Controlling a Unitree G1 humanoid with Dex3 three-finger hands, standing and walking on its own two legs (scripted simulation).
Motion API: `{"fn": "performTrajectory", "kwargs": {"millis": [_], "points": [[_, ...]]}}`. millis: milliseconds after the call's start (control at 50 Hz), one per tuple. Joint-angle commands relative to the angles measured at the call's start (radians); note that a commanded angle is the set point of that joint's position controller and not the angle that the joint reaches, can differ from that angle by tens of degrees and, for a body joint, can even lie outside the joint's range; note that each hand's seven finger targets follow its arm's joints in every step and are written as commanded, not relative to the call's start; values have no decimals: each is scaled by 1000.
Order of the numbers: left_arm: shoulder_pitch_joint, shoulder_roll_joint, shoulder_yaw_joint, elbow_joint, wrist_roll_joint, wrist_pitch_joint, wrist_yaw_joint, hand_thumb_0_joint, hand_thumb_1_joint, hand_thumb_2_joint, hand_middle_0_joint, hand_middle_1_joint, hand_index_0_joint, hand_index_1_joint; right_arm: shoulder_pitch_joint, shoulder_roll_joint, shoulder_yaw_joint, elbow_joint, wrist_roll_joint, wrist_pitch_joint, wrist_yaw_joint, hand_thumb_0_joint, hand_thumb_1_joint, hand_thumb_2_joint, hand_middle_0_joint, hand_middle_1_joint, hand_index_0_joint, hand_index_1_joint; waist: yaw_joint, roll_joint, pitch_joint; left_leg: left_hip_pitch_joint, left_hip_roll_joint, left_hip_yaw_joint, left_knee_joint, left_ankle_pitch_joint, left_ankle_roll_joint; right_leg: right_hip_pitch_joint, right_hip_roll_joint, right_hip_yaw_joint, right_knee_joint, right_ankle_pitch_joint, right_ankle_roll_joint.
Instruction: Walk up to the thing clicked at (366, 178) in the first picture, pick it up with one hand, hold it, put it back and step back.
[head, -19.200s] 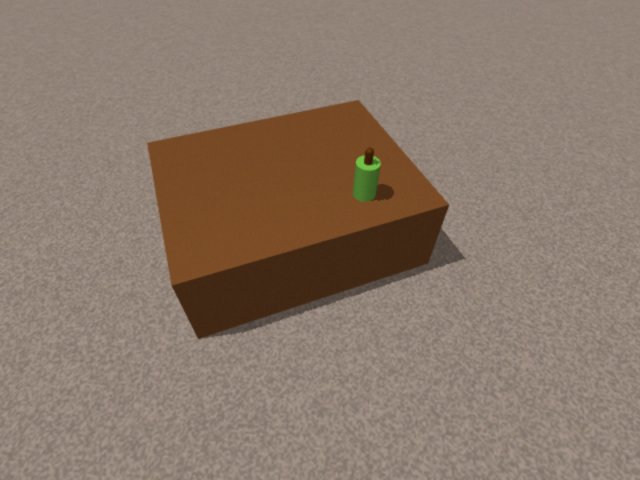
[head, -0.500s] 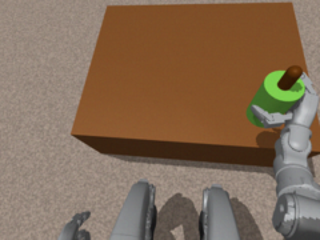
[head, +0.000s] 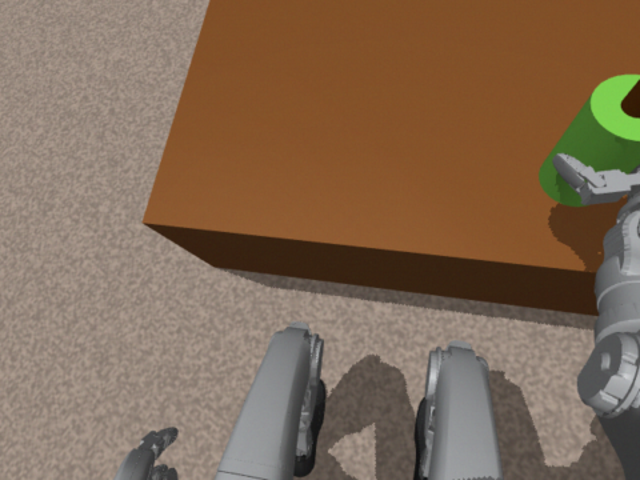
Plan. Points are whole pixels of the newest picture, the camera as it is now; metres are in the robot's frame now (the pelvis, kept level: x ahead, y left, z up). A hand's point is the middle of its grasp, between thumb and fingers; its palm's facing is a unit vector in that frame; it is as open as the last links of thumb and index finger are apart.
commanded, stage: crouch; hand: right
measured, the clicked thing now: (613, 132) +0.51 -0.25 +0.01
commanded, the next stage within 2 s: lower in 0.22 s
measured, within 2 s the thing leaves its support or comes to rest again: rests again in 1.94 s
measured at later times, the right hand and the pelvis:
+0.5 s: hand (594, 148) +0.53 -0.26 -0.05, palm faces +0.32 +0.95 -0.03, open 11.1 cm; pelvis +0.00 -0.01 -0.04, yaw +1 degrees
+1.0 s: hand (573, 165) +0.54 -0.27 -0.11, palm faces +0.32 +0.95 -0.04, open 11.1 cm; pelvis -0.01 +0.00 -0.11, yaw +1 degrees
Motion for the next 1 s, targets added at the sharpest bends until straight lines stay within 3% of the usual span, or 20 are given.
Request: {"fn": "performTrajectory", "kwargs": {"millis": [0, 200, 220, 280, 320, 360, 380, 400, 440, 460, 480, 520, 580, 600, 680, 780, 820, 860, 900, 980], "points": [[164, 199, 63, -44, -3, -12, 11, 0, 876, 903, -201, -299, -197, -303, -538, -333, -33, -328, 33, -112, 12, 0, -78, -1247, 1233, 1378, 1276, 1378, -9, -234, -734, 322, -25, 1, -176, 283, 51, 520, 21, -25, -178, 296, -42], [165, 209, 63, -53, -2, 0, 11, 0, 881, 893, -199, -296, -197, -297, -603, -343, -22, -354, 24, -77, 12, 0, -101, -1286, 1273, 1423, 1316, 1423, -1, -273, -757, 230, -24, 12, -117, 265, 54, 524, 19, -12, -132, 310, -38], [173, 211, 65, -48, -3, 2, 13, 0, 885, 891, -197, -296, -198, -296, -616, -385, -55, -380, 22, -76, 9, 0, -108, -1289, 1278, 1426, 1321, 1427, 0, -262, -757, 243, -23, 11, -117, 269, 53, 515, 20, -14, -127, 303, -38], [174, 209, 61, -48, -3, 4, 11, 0, 889, 888, -198, -296, -200, -294, -615, -351, -36, -357, 24, -63, 12, 0, -109, -1289, 1283, 1429, 1325, 1429, 10, -262, -735, 223, -21, 10, -97, 280, 52, 490, 20, -15, -107, 314, -38], [185, 213, 61, -49, -4, 8, 13, 0, 875, 897, -201, -298, -194, -305, -637, -430, -82, -399, 15, -64, 7, 0, -98, -1281, 1269, 1421, 1315, 1421, -8, -280, -771, 228, -20, 8, -84, 294, 54, 506, 19, -16, -98, 342, -37], [176, 204, 56, -51, 1, 8, 9, 0, 877, 894, -199, -296, -194, -302, -563, -312, -18, -267, 16, -47, 15, 0, -90, -1282, 1269, 1423, 1315, 1424, 20, -240, -701, 188, -25, 16, -73, 284, 53, 453, 18, -14, -79, 322, -41], [186, 208, 56, -41, 0, 9, 9, 0, 883, 888, -200, -298, -197, -300, -625, -394, -73, -325, 16, -59, 11, 0, -82, -1284, 1266, 1425, 1314, 1426, 15, -239, -693, 185, -22, 10, -67, 272, 53, 405, 21, -16, -69, 291, -42], [180, 204, 49, -42, 0, 7, 8, 0, 877, 891, -200, -297, -195, -302, -572, -341, -37, -229, 10, -55, 18, 0, -83, -1285, 1269, 1427, 1316, 1428, 25, -221, -666, 168, -22, 14, -51, 264, 53, 381, 21, -14, -63, 284, -41], [179, 214, 50, -46, 5, 10, 4, 0, 882, 884, -200, -296, -198, -298, -600, -382, -54, -271, 2, -68, 24, 0, -61, -1295, 1264, 1435, 1315, 1435, 11, -247, -680, 122, -21, 13, -21, 245, 56, 374, 21, -15, -41, 274, -41], [178, 211, 46, -56, 5, 15, 3, 0, 880, 881, -198, -292, -195, -295, -632, -472, -105, -324, -2, -79, 19, 0, -67, -1294, 1268, 1436, 1318, 1436, -8, -279, -696, 123, -19, 8, -13, 233, 59, 368, 22, -21, -41, 263, -41], [190, 215, 50, -53, 7, 16, 2, 0, 877, 886, -199, -295, -195, -299, -613, -411, -68, -267, -6, -74, 25, 0, -69, -1295, 1273, 1438, 1323, 1439, 16, -264, -695, 132, -19, 12, -10, 239, 56, 370, 22, -21, -34, 264, -41], [192, 217, 47, -55, 8, 17, -2, 0, 880, 885, -199, -296, -197, -298, -620, -388, -68, -273, 5, -76, 33, 0, -54, -1294, 1266, 1437, 1316, 1437, 19, -259, -712, 113, -17, 16, 18, 253, 54, 363, 21, -15, -11, 287, -40], [205, 232, 48, -58, 8, 24, 0, 0, 874, 890, -201, -300, -198, -304, -691, -466, -92, -342, -9, -78, 35, 0, -60, -1291, 1257, 1428, 1307, 1428, 16, -335, -763, 60, -15, 24, 45, 234, 59, 426, 20, -5, -8, 294, -30], [204, 240, 54, -56, 8, 25, -1, 0, 877, 889, -201, -300, -198, -303, -683, -419, -64, -305, -8, -70, 40, 0, -61, -1297, 1259, 1433, 1309, 1433, 32, -321, -751, 49, -14, 26, 52, 216, 59, 408, 20, 1, -4, 270, -29], [219, 252, 52, -53, 8, 32, 3, 0, 875, 892, -202, -302, -199, -305, -734, -502, -107, -387, -6, -63, 42, 0, -57, -1292, 1256, 1428, 1306, 1429, 14, -356, -821, 58, -11, 22, 84, 242, 58, 414, 22, -16, 41, 303, -29], [223, 251, 50, -49, 3, 34, 6, 0, 875, 893, -203, -300, -199, -305, -721, -488, -96, -332, -2, -44, 50, 0, -112, -1297, 1267, 1428, 1313, 1429, 26, -297, -784, 77, -13, 16, 92, 212, 52, 280, 27, -30, 74, 218, -39], [234, 252, 50, -50, 4, 35, 8, 0, 878, 891, -203, -301, -200, -304, -712, -553, -140, -369, -3, -45, 48, 0, -77, -1295, 1260, 1428, 1308, 1428, 6, -276, -818, 125, -12, 8, 100, 261, 44, 260, 25, -43, 109, 248, -45], [221, 246, 45, -54, 1, 34, 6, 0, 883, 887, -200, -297, -198, -299, -679, -480, -101, -299, 2, -31, 57, 0, -85, -1277, 1259, 1415, 1304, 1415, 18, -250, -782, 109, -16, 10, 109, 238, 44, 212, 25, -44, 114, 223, -47], [226, 247, 46, -43, 1, 37, 8, 0, 878, 891, -202, -299, -198, -303, -717, -547, -145, -361, -3, -38, 53, 0, -112, -1281, 1269, 1419, 1312, 1419, 6, -287, -787, 74, -15, 12, 127, 236, 49, 232, 24, -43, 114, 236, -41], [222, 246, 44, -44, 4, 43, 6, 0, 880, 887, -202, -298, -199, -301, -698, -514, -125, -327, -7, -30, 62, 0, -104, -1307, 1287, 1447, 1333, 1447, 16, -285, -746, 40, -15, 16, 147, 238, 51, 208, 23, -41, 135, 236, -43]]}}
